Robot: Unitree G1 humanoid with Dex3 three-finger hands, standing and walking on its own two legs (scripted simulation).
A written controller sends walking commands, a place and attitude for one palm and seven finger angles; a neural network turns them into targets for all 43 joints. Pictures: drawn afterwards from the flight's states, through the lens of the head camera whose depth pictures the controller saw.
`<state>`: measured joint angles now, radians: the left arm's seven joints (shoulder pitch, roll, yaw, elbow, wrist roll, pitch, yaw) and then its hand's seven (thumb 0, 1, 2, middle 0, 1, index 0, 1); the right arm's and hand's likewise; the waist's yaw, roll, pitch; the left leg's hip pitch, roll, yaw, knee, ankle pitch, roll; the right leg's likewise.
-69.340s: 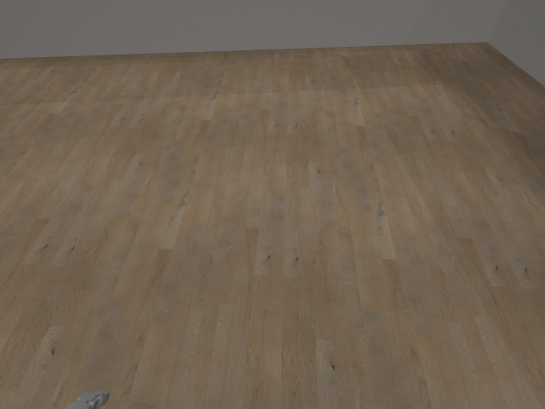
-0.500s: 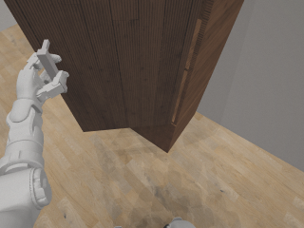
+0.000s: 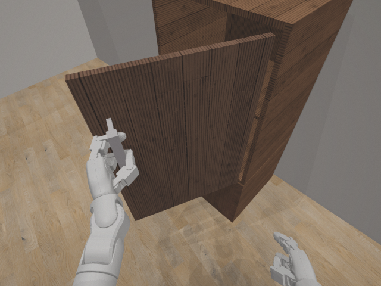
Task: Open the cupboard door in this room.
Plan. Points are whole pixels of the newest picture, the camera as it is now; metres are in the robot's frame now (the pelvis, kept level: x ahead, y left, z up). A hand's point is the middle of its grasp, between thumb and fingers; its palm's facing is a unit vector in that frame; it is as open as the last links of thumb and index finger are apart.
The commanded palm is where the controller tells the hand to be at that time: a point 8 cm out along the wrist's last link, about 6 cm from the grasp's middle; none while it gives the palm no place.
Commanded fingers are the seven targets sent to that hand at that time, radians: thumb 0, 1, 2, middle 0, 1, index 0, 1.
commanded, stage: pull the door open along its arc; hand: left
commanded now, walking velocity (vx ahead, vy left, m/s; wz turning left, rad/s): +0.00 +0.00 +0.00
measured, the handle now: (118, 149) +0.38 +0.19 +0.09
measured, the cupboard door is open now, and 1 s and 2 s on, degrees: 66 81 82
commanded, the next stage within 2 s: open thumb and fingers to let go in 0.34 s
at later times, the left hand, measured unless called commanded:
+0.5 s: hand (161, 204) +0.25 +0.07 +0.09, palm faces +0.39 -0.92 -0.02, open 6.2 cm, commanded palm +0.21 +0.12 +0.09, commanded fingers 0.00 0.62 0.78 -0.38 -1.32 -0.38 -1.32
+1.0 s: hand (153, 195) +0.26 +0.09 +0.10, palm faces +0.40 -0.92 +0.01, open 12.9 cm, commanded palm +0.21 +0.13 +0.09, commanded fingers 0.00 -0.50 0.30 -0.24 -0.85 -0.24 -0.85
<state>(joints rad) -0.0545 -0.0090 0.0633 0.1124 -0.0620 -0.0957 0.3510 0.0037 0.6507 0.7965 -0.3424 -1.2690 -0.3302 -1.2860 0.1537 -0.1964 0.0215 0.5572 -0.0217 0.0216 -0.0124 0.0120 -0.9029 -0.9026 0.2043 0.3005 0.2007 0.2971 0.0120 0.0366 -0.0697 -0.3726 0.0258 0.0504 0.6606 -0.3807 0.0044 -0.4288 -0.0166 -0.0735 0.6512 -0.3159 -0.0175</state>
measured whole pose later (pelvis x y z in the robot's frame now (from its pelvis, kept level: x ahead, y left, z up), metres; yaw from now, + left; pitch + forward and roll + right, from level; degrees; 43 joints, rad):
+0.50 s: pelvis +0.00 -0.02 +0.00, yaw +2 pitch +1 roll +0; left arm 0.31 -0.06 -0.25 -0.21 0.06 -0.04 0.50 0.01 0.66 0.78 -0.34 -1.32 -0.35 -1.33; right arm 0.19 -0.20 0.00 0.56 -0.06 0.04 -0.02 0.02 -0.90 -0.90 0.20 0.30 0.20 0.30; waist 0.01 0.06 -0.03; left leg -0.30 0.04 0.01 0.69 -0.40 -0.02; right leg -0.35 -0.01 -0.12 0.68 -0.36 -0.05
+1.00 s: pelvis -0.02 -0.01 +0.00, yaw +2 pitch +0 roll +0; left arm 0.13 -0.09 -0.19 -0.06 0.05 -0.03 0.50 0.00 -0.34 0.37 -0.31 -1.17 -0.34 -1.17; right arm 0.16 -0.18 0.03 0.58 -0.06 0.05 -0.04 0.01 -0.90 -0.90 0.21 0.30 0.20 0.30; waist 0.03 0.04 -0.02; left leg -0.29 0.02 0.02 0.65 -0.35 -0.01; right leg -0.33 -0.02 -0.11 0.63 -0.30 -0.03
